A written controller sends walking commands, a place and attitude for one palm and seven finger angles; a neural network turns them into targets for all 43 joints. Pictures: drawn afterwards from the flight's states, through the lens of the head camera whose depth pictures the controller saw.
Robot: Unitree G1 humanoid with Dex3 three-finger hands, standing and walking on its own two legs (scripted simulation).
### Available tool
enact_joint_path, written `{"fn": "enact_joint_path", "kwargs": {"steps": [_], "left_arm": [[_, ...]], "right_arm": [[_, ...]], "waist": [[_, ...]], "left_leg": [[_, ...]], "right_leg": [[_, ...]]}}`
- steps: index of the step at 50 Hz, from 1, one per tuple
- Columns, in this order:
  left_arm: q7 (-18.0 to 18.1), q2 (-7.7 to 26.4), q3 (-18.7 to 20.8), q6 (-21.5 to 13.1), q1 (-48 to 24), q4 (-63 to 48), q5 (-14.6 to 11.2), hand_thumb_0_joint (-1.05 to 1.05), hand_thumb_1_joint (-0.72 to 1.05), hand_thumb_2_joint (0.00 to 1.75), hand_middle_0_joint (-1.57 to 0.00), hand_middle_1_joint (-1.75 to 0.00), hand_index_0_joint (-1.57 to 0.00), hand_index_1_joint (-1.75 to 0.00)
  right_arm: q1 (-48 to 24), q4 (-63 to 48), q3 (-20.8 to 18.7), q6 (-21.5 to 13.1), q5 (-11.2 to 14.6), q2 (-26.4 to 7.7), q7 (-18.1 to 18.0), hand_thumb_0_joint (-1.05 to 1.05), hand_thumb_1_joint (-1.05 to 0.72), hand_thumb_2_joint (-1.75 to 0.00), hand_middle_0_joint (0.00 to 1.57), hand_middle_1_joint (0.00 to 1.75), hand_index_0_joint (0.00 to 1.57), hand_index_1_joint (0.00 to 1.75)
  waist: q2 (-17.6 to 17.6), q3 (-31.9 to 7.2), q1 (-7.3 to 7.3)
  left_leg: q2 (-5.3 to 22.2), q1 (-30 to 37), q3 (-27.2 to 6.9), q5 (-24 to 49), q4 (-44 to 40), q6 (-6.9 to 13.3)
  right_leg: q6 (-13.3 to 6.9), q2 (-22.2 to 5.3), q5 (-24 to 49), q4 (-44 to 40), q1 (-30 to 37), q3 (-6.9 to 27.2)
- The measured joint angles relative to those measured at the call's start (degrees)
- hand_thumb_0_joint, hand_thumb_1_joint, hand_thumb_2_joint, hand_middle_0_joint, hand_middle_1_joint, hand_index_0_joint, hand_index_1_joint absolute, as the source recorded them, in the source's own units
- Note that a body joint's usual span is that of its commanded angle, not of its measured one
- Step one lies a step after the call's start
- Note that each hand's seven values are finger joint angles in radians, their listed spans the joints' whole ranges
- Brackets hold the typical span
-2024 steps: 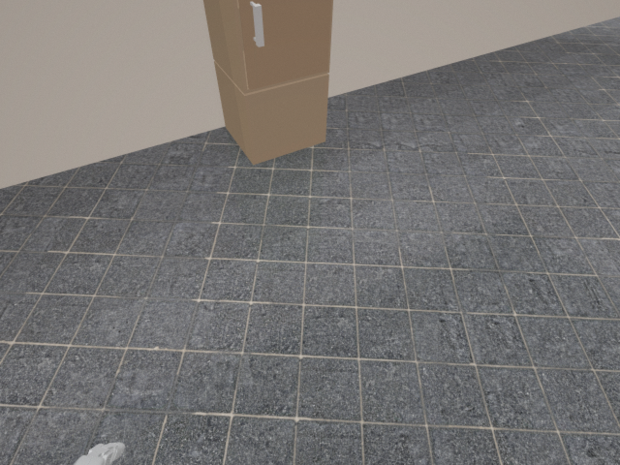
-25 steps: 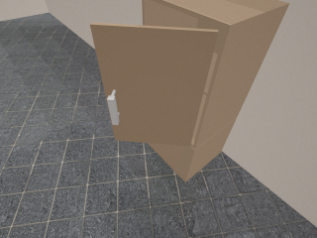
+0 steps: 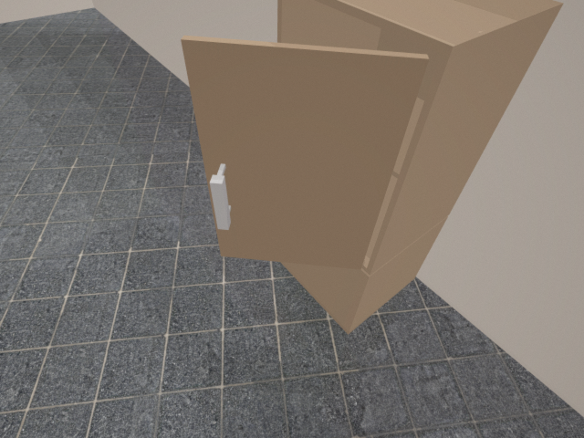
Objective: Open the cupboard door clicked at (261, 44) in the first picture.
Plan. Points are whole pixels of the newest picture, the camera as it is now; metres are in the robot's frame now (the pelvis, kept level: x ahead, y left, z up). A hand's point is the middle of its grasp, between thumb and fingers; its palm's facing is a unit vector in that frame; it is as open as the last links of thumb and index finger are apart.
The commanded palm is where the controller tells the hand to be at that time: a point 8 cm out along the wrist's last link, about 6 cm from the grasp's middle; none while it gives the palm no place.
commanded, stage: raise the hand with hooked fingers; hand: left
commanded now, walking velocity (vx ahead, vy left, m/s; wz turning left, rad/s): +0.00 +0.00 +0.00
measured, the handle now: (223, 196) +0.61 +0.19 -0.08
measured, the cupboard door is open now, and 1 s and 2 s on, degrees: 46 46 46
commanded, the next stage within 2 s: none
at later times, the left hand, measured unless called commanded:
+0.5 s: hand (166, 424) +0.16 +0.19 -0.10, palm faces +0.04 -1.00 +0.02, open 8.7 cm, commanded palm +0.14 +0.25 -0.07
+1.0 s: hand (146, 383) +0.21 +0.23 -0.08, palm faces -0.01 -1.00 -0.05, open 11.7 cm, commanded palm +0.18 +0.28 -0.07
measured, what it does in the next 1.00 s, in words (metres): lowers itself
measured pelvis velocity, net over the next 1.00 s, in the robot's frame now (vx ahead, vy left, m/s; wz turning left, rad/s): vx -0.01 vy -0.02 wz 0.06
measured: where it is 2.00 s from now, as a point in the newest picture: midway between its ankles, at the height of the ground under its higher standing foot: outside the picture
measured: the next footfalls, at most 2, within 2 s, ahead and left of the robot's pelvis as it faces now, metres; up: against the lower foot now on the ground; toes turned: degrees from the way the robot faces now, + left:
none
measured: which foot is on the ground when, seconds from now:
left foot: down 0.00-1.00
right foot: down 0.00-1.00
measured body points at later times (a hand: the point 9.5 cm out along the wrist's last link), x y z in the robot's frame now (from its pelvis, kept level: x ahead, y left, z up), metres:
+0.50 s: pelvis +0.00 -0.02 -0.11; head +0.06 +0.00 +0.34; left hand +0.15 +0.24 -0.10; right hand +0.25 -0.26 -0.13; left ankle +0.00 +0.08 -0.74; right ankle +0.06 -0.12 -0.74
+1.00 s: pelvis -0.01 -0.02 -0.12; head +0.08 -0.01 +0.32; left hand +0.20 +0.28 -0.07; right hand +0.18 -0.26 -0.20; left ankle +0.00 +0.08 -0.74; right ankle +0.06 -0.12 -0.74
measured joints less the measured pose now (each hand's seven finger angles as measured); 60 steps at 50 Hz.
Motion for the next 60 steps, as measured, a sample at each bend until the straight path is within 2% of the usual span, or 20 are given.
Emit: {"fn": "enact_joint_path", "kwargs": {"steps": [4, 5, 6, 8, 10, 13, 15, 17, 18, 19, 20, 22, 25, 29, 32, 37, 41, 47, 53, 60], "left_arm": [[0.48, -0.11, -0.21, -0.19, -0.05, 0.00, 0.11, 0.00, 0.90, 0.90, -0.20, -0.30, -0.20, -0.30], [0.44, -0.20, 0.65, 3.53, 2.64, -9.03, -2.59, 0.01, 0.90, 0.90, -0.20, -0.30, -0.20, -0.30], [0.89, -0.16, 1.43, 4.75, 5.93, -20.09, -4.51, 0.01, 0.90, 0.90, -0.20, -0.30, -0.20, -0.30], [2.86, -0.06, 1.57, 1.88, 10.04, -36.67, -7.56, 0.02, 0.89, 0.90, -0.20, -0.30, -0.20, -0.31], [2.64, -0.64, 2.23, -3.00, 9.13, -45.52, -9.88, 0.02, 0.88, 0.89, -0.20, -0.32, -0.20, -0.32], [-2.00, -1.42, 4.91, -15.33, 3.95, -48.27, -12.10, 0.01, 0.84, 0.87, -0.20, -0.34, -0.20, -0.35], [-7.63, -1.18, 6.65, -24.50, 1.83, -48.39, -13.61, 0.01, 0.80, 0.86, -0.20, -0.36, -0.20, -0.37], [-14.47, -0.24, 7.91, -32.50, 1.21, -48.00, -14.04, 0.00, 0.77, 0.84, -0.20, -0.39, -0.20, -0.39], [-17.92, 0.52, 8.42, -34.88, 1.37, -47.56, -14.13, 0.00, 0.74, 0.83, -0.21, -0.40, -0.21, -0.41], [-20.97, 1.35, 8.81, -35.78, 1.95, -47.36, -14.56, 0.00, 0.72, 0.82, -0.21, -0.41, -0.21, -0.42], [-23.46, 2.03, 9.18, -35.43, 2.85, -47.39, -15.38, 0.00, 0.70, 0.81, -0.21, -0.43, -0.21, -0.43], [-26.52, 2.77, 10.24, -32.61, 5.13, -48.12, -17.41, 0.00, 0.65, 0.79, -0.22, -0.46, -0.22, -0.46], [-26.42, 3.07, 12.59, -28.77, 9.01, -52.18, -19.42, 0.01, 0.58, 0.77, -0.22, -0.50, -0.23, -0.51], [-25.17, 3.92, 14.53, -29.17, 11.63, -60.07, -19.96, 0.01, 0.49, 0.73, -0.23, -0.56, -0.23, -0.56], [-27.25, 5.20, 15.29, -29.56, 9.26, -62.21, -20.34, 0.01, 0.42, 0.70, -0.23, -0.60, -0.23, -0.61], [-31.88, 7.54, 17.18, -23.82, 3.43, -59.50, -22.28, 0.01, 0.30, 0.65, -0.24, -0.68, -0.24, -0.68], [-32.16, 8.57, 19.17, -20.66, 1.64, -57.13, -23.60, 0.01, 0.21, 0.61, -0.25, -0.74, -0.25, -0.74], [-31.78, 8.60, 20.65, -22.35, 0.62, -54.79, -24.34, 0.00, 0.07, 0.55, -0.26, -0.83, -0.26, -0.83], [-32.24, 9.30, 20.14, -23.12, -0.81, -52.98, -23.62, 0.00, -0.07, 0.49, -0.27, -0.92, -0.27, -0.92], [-31.31, 10.47, 20.17, -23.16, -2.64, -53.14, -22.92, 0.00, -0.23, 0.42, -0.28, -1.02, -0.28, -1.03]], "right_arm": [[-0.58, -0.66, 0.16, 0.03, 0.09, -0.18, -0.04, 0.00, -0.91, -0.90, 0.20, 0.30, 0.21, 0.30], [0.55, -3.75, 0.69, -0.36, 0.82, -0.34, -0.37, 0.00, -0.91, -0.90, 0.20, 0.30, 0.21, 0.30], [2.37, -7.00, 1.31, -2.72, 1.51, -0.47, -1.24, 0.00, -0.91, -0.90, 0.20, 0.30, 0.21, 0.30], [5.12, -12.07, 1.63, -8.24, 2.57, -0.73, -2.27, 0.00, -0.91, -0.90, 0.20, 0.30, 0.21, 0.30], [5.79, -16.40, 1.49, -11.92, 2.52, -1.59, -2.27, 0.01, -0.91, -0.90, 0.20, 0.30, 0.21, 0.30], [3.85, -21.91, 0.85, -14.34, 1.41, -2.93, -0.59, 0.01, -0.91, -0.90, 0.20, 0.30, 0.21, 0.30], [1.81, -25.74, 0.13, -15.02, 0.71, -3.38, 0.91, 0.01, -0.91, -0.90, 0.20, 0.30, 0.21, 0.30], [-0.40, -29.71, -0.77, -15.22, 0.38, -4.00, 2.27, 0.01, -0.91, -0.90, 0.20, 0.30, 0.21, 0.30], [-1.32, -31.63, -1.21, -15.11, 0.55, -4.41, 2.70, 0.01, -0.90, -0.90, 0.20, 0.30, 0.21, 0.30], [-2.07, -33.40, -1.60, -14.90, 0.88, -4.81, 2.85, 0.01, -0.90, -0.90, 0.20, 0.30, 0.21, 0.30], [-2.66, -35.01, -1.93, -14.61, 1.24, -5.22, 2.74, 0.01, -0.90, -0.90, 0.20, 0.30, 0.21, 0.30], [-3.44, -37.60, -2.49, -14.05, 1.76, -6.02, 1.95, 0.01, -0.90, -0.90, 0.20, 0.30, 0.21, 0.30], [-3.93, -39.28, -3.10, -13.72, 1.80, -6.62, 0.62, 0.01, -0.91, -0.90, 0.20, 0.30, 0.21, 0.30], [-4.32, -37.46, -2.49, -13.70, 1.18, -6.01, -0.46, 0.01, -0.91, -0.90, 0.20, 0.30, 0.20, 0.30], [-4.86, -34.90, -1.09, -13.70, 1.26, -4.93, -0.84, 0.01, -0.91, -0.90, 0.20, 0.30, 0.20, 0.30], [-4.40, -32.64, 0.82, -12.90, 2.22, -2.35, -1.23, 0.01, -0.91, -0.90, 0.20, 0.30, 0.21, 0.30], [-2.44, -32.45, 1.26, -12.51, 2.46, -1.63, -1.43, 0.01, -0.90, -0.90, 0.21, 0.30, 0.21, 0.30], [0.49, -32.46, 0.46, -12.85, 2.51, -3.69, -1.67, 0.01, -0.90, -0.90, 0.21, 0.30, 0.21, 0.30], [1.30, -33.37, -0.33, -13.13, 2.69, -6.35, -2.13, 0.01, -0.90, -0.90, 0.20, 0.30, 0.21, 0.30], [0.83, -35.00, 0.10, -13.06, 2.50, -6.83, -1.91, 0.01, -0.91, -0.90, 0.20, 0.30, 0.21, 0.30]], "waist": [[0.12, -0.32, 0.23], [0.08, -0.03, 0.10], [-0.18, -0.14, 0.43], [-0.47, -1.75, 0.26], [0.38, -3.04, -1.08], [1.15, -6.26, -2.14], [0.45, -8.27, -2.01], [-0.22, -9.19, -2.01], [-0.50, -9.54, -1.90], [-0.88, -9.94, -1.68], [-1.27, -10.27, -1.43], [-1.71, -10.61, -0.77], [-1.42, -10.47, 0.57], [-0.19, -9.98, 2.13], [1.10, -9.86, 2.48], [2.37, -10.07, 1.54], [2.88, -10.39, 0.35], [2.77, -11.13, -0.37], [2.14, -10.82, -0.74], [1.50, -10.64, -1.11]], "left_leg": [[-0.08, -0.04, 0.18, -0.27, 0.39, 0.19], [-0.21, -0.27, 0.14, -0.63, 1.15, 0.20], [-0.59, -0.33, 0.19, -0.90, 1.50, 0.19], [-1.64, -1.45, -0.19, -1.45, 2.57, -0.02], [-2.33, -4.60, -1.63, -2.74, 6.31, 0.11], [-2.20, -13.71, -2.41, -6.14, 15.02, -0.55], [-1.60, -20.83, -1.70, -8.96, 21.94, -0.71], [-0.82, -27.32, -1.28, -12.15, 29.26, -0.44], [-0.47, -30.24, -1.17, -13.65, 32.62, -0.16], [-0.18, -32.99, -1.08, -15.04, 35.69, -0.17], [0.04, -35.43, -1.04, -16.33, 38.39, -0.43], [0.43, -39.44, -1.40, -18.52, 42.89, -1.11], [1.12, -43.75, -2.88, -20.99, 47.94, -1.42], [1.76, -47.40, -5.51, -22.62, 51.69, -2.19], [1.94, -49.78, -6.93, -22.85, 53.16, -2.63], [2.18, -51.76, -6.93, -22.37, 53.23, -2.86], [2.25, -51.46, -6.13, -21.78, 51.98, -2.68], [2.04, -51.00, -5.24, -21.19, 50.82, -2.04], [1.79, -50.92, -4.90, -21.08, 51.04, -1.30], [1.38, -50.60, -4.84, -20.66, 50.70, -0.68]], "right_leg": [[0.25, -0.09, -0.13, 0.21, 0.00, 0.17], [0.28, -0.28, -0.56, 1.24, -0.33, 0.15], [-0.32, -0.57, -1.96, 3.15, -1.11, 0.38], [-1.35, -1.20, -5.79, 7.21, -3.28, 0.95], [-1.19, -1.28, -5.66, 9.66, -5.33, 0.99], [-1.01, -0.96, -9.12, 16.90, -13.49, 0.88], [-1.21, -0.44, -10.92, 23.20, -20.68, 1.46], [-1.15, 0.20, -12.87, 29.84, -27.18, 1.65], [-1.15, 0.48, -14.31, 33.05, -30.15, 1.64], [-1.25, 0.69, -15.68, 36.07, -32.99, 1.65], [-1.28, 0.83, -16.77, 38.75, -35.52, 1.63], [-1.84, 1.07, -18.84, 43.05, -39.49, 1.16], [-2.54, 1.57, -20.97, 46.92, -43.04, -0.48], [-3.28, 2.02, -22.25, 48.83, -45.30, -3.18], [-3.63, 2.14, -22.36, 49.33, -46.90, -4.61], [-3.76, 2.34, -21.77, 49.30, -48.93, -4.63], [-3.50, 2.45, -21.11, 48.38, -49.00, -3.83], [-2.93, 2.30, -20.43, 47.38, -48.76, -2.91], [-2.34, 2.09, -20.07, 47.20, -48.48, -2.58], [-1.68, 1.71, -19.48, 46.38, -47.78, -2.50]]}}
